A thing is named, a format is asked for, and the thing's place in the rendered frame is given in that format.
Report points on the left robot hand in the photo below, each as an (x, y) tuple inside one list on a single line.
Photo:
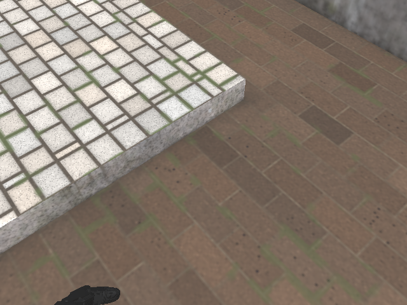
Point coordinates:
[(87, 295)]

